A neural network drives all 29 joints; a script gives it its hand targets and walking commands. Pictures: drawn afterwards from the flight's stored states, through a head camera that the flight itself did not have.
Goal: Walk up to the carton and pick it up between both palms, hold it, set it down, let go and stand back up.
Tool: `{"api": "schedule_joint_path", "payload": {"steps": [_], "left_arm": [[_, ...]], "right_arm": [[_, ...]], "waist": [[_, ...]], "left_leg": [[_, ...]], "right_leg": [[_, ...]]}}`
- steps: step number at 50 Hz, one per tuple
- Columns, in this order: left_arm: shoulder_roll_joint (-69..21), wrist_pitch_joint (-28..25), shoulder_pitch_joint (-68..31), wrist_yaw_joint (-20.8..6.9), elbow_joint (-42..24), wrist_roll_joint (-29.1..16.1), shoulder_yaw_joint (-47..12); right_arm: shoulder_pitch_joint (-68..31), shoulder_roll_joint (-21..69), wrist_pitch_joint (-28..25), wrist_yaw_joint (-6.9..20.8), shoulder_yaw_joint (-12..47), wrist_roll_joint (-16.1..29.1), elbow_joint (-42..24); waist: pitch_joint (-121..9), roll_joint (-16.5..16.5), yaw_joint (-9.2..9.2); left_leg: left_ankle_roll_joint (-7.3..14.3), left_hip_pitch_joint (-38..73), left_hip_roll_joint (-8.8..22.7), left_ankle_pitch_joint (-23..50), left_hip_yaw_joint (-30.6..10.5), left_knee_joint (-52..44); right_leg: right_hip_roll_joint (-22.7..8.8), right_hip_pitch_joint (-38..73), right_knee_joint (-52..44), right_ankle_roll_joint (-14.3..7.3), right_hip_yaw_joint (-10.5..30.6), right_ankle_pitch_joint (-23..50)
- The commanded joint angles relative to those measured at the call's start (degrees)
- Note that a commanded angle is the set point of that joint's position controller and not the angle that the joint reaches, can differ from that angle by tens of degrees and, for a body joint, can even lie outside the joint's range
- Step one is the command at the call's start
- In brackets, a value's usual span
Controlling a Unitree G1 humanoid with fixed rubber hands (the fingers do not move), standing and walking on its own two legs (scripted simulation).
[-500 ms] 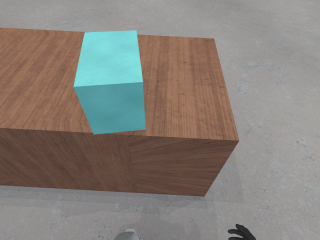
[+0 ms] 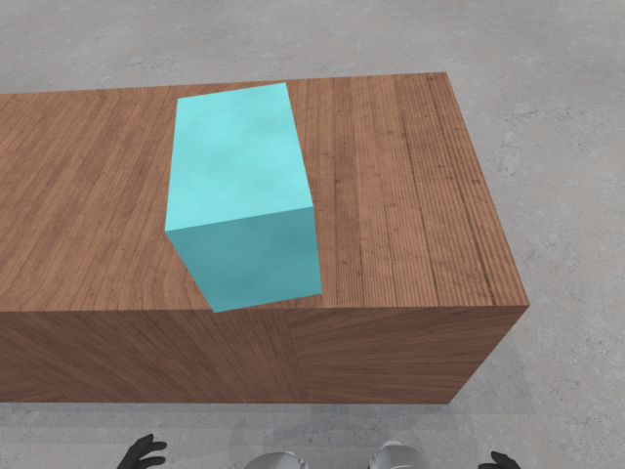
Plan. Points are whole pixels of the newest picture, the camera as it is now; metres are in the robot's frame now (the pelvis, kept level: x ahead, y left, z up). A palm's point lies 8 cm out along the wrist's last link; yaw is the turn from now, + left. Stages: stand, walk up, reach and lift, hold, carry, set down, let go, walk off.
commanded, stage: walk up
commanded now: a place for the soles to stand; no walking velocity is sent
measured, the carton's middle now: (250, 196) +0.55 +0.10 -0.01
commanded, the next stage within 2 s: none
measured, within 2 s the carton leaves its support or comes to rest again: neither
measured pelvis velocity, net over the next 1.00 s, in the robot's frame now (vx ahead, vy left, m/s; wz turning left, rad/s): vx -0.03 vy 0.05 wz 0.00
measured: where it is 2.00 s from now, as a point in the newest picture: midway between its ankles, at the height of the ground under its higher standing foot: outside the picture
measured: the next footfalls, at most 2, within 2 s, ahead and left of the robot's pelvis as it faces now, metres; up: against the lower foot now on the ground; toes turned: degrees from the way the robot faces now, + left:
left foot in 0.24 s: +0.01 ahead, +0.20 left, +0.00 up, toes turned +1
right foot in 0.62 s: +0.03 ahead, -0.07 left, +0.00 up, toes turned -1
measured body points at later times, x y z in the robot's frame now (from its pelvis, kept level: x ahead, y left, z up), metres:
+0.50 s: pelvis -0.01 +0.07 +0.02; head +0.01 +0.11 +0.47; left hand +0.03 +0.34 -0.13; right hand +0.07 -0.19 -0.07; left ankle -0.03 +0.20 -0.71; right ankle +0.02 -0.09 -0.67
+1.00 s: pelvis -0.03 +0.05 +0.01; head -0.03 +0.06 +0.46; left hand +0.08 +0.32 -0.11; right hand +0.08 -0.20 -0.09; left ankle +0.00 +0.18 -0.71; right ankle -0.01 -0.06 -0.70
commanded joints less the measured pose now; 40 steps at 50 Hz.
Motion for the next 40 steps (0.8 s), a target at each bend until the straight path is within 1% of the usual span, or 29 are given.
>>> {"api": "schedule_joint_path", "payload": {"steps": [1, 4, 7, 8, 9, 10, 11, 12, 13, 14, 15, 16, 17, 18, 21, 23, 26, 28, 29, 30, 31, 32, 33, 34, 35, 36, 38, 39, 40], "left_arm": [[12.4, -0.6, 2.0, 0.5, -4.7, 0.8, 4.8], [12.6, 0.0, -2.0, -1.1, -5.2, 0.9, 4.5], [13.6, 1.1, -0.2, -2.1, -4.2, 0.1, 4.6], [14.2, 1.6, 0.1, -2.4, -3.9, -0.2, 4.7], [14.5, 2.1, 0.1, -2.6, -3.4, -0.6, 4.5], [14.1, 2.7, 1.0, -2.7, -2.5, -0.8, 4.3], [11.8, 3.1, 3.2, -2.8, -2.0, -0.8, 3.6], [7.5, 3.0, 5.3, -3.4, -2.6, -1.2, 2.0], [8.6, 3.0, 4.5, -3.2, -2.7, -1.1, 2.5], [10.9, 3.2, 1.1, -3.1, -2.7, -1.2, 3.7], [11.0, 3.2, 1.2, -3.4, -1.4, -1.1, 3.5], [10.2, 3.2, 2.4, -3.8, 0.0, -1.0, 3.6], [10.0, 3.1, 4.9, -3.9, 1.1, -1.0, 3.9], [10.1, 2.9, 6.8, -4.0, 1.7, -0.8, 4.1], [10.0, 2.4, 3.7, -3.9, 0.8, -0.1, 3.6], [9.4, 2.1, 1.8, -4.1, 0.0, 0.4, 3.4], [7.9, 1.7, 1.4, -3.9, -1.0, 0.6, 2.9], [7.1, 1.3, 3.5, -3.7, -0.9, 0.4, 2.6], [6.9, 0.9, 6.0, -3.7, -0.4, 0.3, 2.5], [9.4, 0.4, 7.9, -3.6, -0.2, 0.7, 3.0], [14.0, 0.1, 10.7, -3.6, -0.2, 1.3, 4.0], [16.4, 0.1, 10.1, -3.7, -0.7, 1.2, 4.3], [16.4, 0.6, 8.7, -3.8, -0.4, 1.1, 4.5], [14.0, 1.0, 5.6, -3.9, -1.2, 0.8, 3.9], [12.4, 1.3, 3.2, -4.0, -2.0, 0.1, 3.3], [12.0, 1.5, 1.3, -3.9, -2.4, 0.0, 2.8], [12.3, 1.5, 0.3, -3.7, -2.7, 0.1, 2.1], [12.4, 1.7, -0.1, -3.8, -2.7, -0.1, 1.9], [12.7, 1.9, -0.8, -3.9, -2.8, -0.5, 1.8]], "right_arm": [[4.3, -7.2, -0.7, 0.1, -3.6, -0.6, -4.0], [6.5, -4.2, -1.6, 0.8, -3.1, 0.8, -3.6], [5.4, -2.2, -3.2, 0.8, -2.7, 1.7, -4.6], [6.4, -1.8, -3.8, 0.5, -2.7, 1.9, -4.6], [9.2, -1.6, -4.5, 0.1, -2.8, 2.1, -4.1], [12.3, -2.2, -5.3, -0.2, -3.3, 2.0, -3.3], [13.0, -4.7, -5.9, -0.4, -4.1, 1.5, -3.7], [11.4, -10.4, -6.1, -0.5, -5.5, 0.4, -5.6], [6.7, -14.8, -5.8, -1.1, -6.4, -0.3, -7.7], [4.7, -15.0, -5.6, -1.9, -6.7, 0.1, -6.4], [2.3, -10.7, -6.2, -2.0, -5.5, 0.2, -7.0], [2.7, -8.0, -6.8, -2.0, -4.1, -0.1, -7.3], [2.1, -7.1, -7.1, -2.0, -3.5, -0.3, -7.5], [2.1, -7.5, -7.5, -2.0, -3.7, -0.2, -7.6], [6.8, -6.9, -7.8, -1.6, -3.7, -0.5, -7.7], [9.4, -7.7, -7.7, -1.9, -4.1, -0.9, -7.8], [11.8, -9.6, -6.7, -2.4, -4.8, -1.1, -7.4], [10.6, -10.2, -5.9, -2.3, -4.9, -0.6, -7.6], [8.5, -10.2, -5.4, -2.3, -4.8, -0.2, -8.0], [7.2, -8.7, -5.3, -2.2, -4.2, 0.5, -8.8], [7.0, -6.4, -5.6, -2.2, -3.3, 1.0, -10.1], [7.4, -3.1, -5.5, -2.3, -2.0, 1.1, -10.9], [6.5, -2.5, -4.5, -3.1, -2.2, 1.1, -10.8], [6.0, -3.8, -4.4, -3.3, -2.3, 0.8, -10.5], [5.9, -4.8, -4.7, -3.0, -2.6, 0.6, -9.6], [6.9, -5.1, -5.0, -2.7, -2.8, 0.7, -8.8], [7.7, -4.5, -5.7, -2.2, -2.9, 0.6, -9.5], [8.1, -3.9, -6.0, -2.1, -2.6, 0.6, -9.6], [9.0, -3.2, -6.4, -2.0, -2.4, 0.7, -9.4]], "waist": [[-9.9, -13.0, 2.35], [-12.2, -16.3, 2.21], [-13.2, -20.8, 4.56], [-13.7, -20.9, 4.39], [-13.7, -20.4, 2.99], [-12.8, -17.1, 1.38], [-10.9, -9.4, 1.32], [-7.8, 5.1, 1.06], [-1.8, 5.4, -0.03], [3.0, 3.9, -0.28], [5.0, 0.3, 0.83], [4.0, 1.3, 1.45], [1.3, 4.7, 2.59], [-1.3, 7.2, 3.10], [-5.4, 7.1, 0.32], [-7.7, 7.6, -1.18], [-11.3, 7.3, -1.72], [-12.3, 5.7, 0.11], [-12.8, 4.2, 1.91], [-14.2, 0.5, 3.57], [-17.0, -7.8, 5.63], [-15.8, -15.8, 5.42], [-14.6, -16.7, 5.82], [-10.8, -16.5, 4.87], [-7.9, -16.2, 4.24], [-6.4, -16.4, 3.66], [-6.6, -15.0, 2.98], [-7.4, -14.3, 2.56], [-8.7, -13.8, 1.97]], "left_leg": [[-2.8, -6.1, 3.9, 2.0, -8.2, 15.3], [-2.5, -0.9, 2.8, 2.0, -3.0, 3.0], [-2.1, 2.3, 2.3, 2.4, 1.1, -13.9], [-1.9, 5.5, 1.5, 5.2, 2.4, -19.6], [-1.6, 10.6, 0.9, 10.4, 3.6, -26.7], [-1.3, 15.2, 0.5, 13.0, 2.9, -31.7], [-0.3, 17.1, 4.4, 9.5, -4.9, -34.2], [3.8, 13.3, 17.7, -6.7, -26.7, -41.1], [10.4, 1.7, 26.9, -17.0, -38.3, -48.8], [14.5, -7.2, 27.3, -20.6, -39.1, -50.7], [13.0, -6.2, 22.2, -12.4, -32.7, -49.8], [10.1, -1.7, 17.7, 0.8, -25.5, -47.1], [8.2, 3.1, 15.6, 12.6, -19.3, -44.2], [7.8, 6.9, 15.6, 19.2, -16.8, -42.2], [10.1, 13.8, 16.3, 31.9, -15.0, -38.2], [10.9, 17.5, 16.6, 41.5, -14.2, -34.9], [12.5, 21.1, 18.0, 55.2, -14.1, -29.4], [11.2, 19.2, 16.6, 55.4, -11.8, -25.5], [9.4, 15.6, 15.5, 51.7, -10.3, -23.2], [6.6, 9.6, 13.9, 44.4, -9.3, -19.7], [2.9, 0.8, 10.5, 31.7, -7.2, -12.0], [-0.1, -7.4, 3.6, 4.4, -1.7, -5.2], [0.1, -3.1, 5.1, -7.6, -3.0, -2.3], [0.3, -1.3, 6.1, -8.2, -5.2, -3.2], [0.3, -0.7, 6.2, -6.7, -5.2, -4.0], [-0.2, -1.3, 6.2, -5.0, -4.0, -6.1], [-0.2, 1.8, 5.6, 3.1, -1.4, -13.4], [0.0, 4.8, 5.1, 8.4, -0.4, -18.7], [0.2, 8.8, 4.6, 14.8, 0.5, -24.6]], "right_leg": [[-17.4, 6.0, -18.8, -14.1, 18.2, 10.1], [-11.6, 3.4, -18.1, -11.0, 8.5, -2.4], [-9.2, 4.8, -15.6, -9.5, 6.6, -9.8], [-8.9, 4.0, -14.5, -8.7, 6.3, -11.8], [-8.6, 1.2, -12.6, -7.5, 5.8, -15.2], [-7.6, -2.7, -8.6, -5.4, 5.0, -19.3], [-6.5, -8.5, -1.9, -2.2, 3.7, -20.8], [-2.3, -16.7, 9.3, 2.1, 0.8, -19.5], [-1.4, -16.3, 14.4, 2.8, 5.8, -20.8], [-3.7, -11.6, 20.7, 2.4, 11.1, -18.2], [-4.1, -10.3, 21.7, 3.1, 12.5, -13.8], [-3.7, -11.9, 20.7, 3.4, 12.4, -11.0], [-3.0, -12.4, 20.5, 3.6, 11.8, -9.7], [-2.9, -11.5, 18.8, 3.9, 11.0, -10.0], [-2.7, -8.3, 10.7, 4.2, 7.3, -12.3], [-1.7, -6.4, 7.5, 4.0, 5.5, -12.6], [0.3, -2.9, 3.3, 3.0, 3.3, -13.4], [1.5, 3.0, -6.4, 1.9, 2.0, -7.3], [1.3, 9.2, -13.6, 1.2, 2.0, 1.3], [-1.5, 17.8, -16.1, 0.0, 5.3, 9.4], [-8.9, 27.2, -14.0, -3.0, 13.7, 23.6], [-16.3, 29.4, -14.0, -8.5, 22.0, 35.9], [-18.9, 19.0, -15.3, -14.4, 23.6, 29.9], [-17.2, 12.9, -15.8, -14.5, 22.5, 22.6], [-14.3, 9.7, -16.3, -13.5, 17.7, 18.7], [-12.3, 9.9, -15.7, -12.3, 14.8, 19.4], [-10.2, 8.9, -13.1, -9.9, 13.2, 25.4], [-9.2, 8.2, -11.7, -8.8, 12.2, 24.0], [-8.2, 6.9, -10.6, -7.4, 11.1, 18.5]]}}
